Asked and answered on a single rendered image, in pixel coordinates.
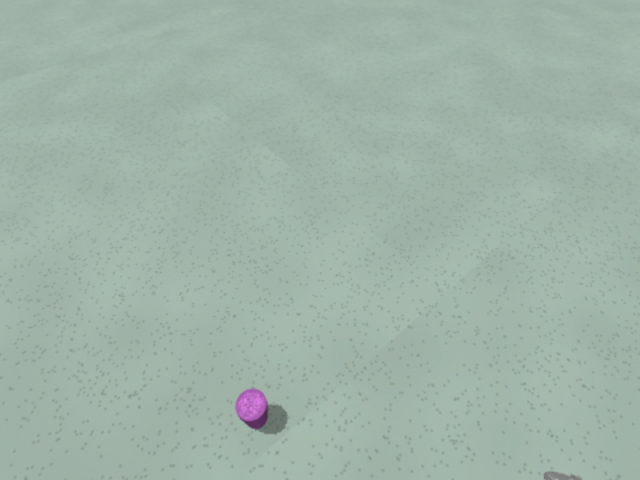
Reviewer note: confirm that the cup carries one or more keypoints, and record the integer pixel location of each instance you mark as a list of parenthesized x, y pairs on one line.
[(252, 408)]

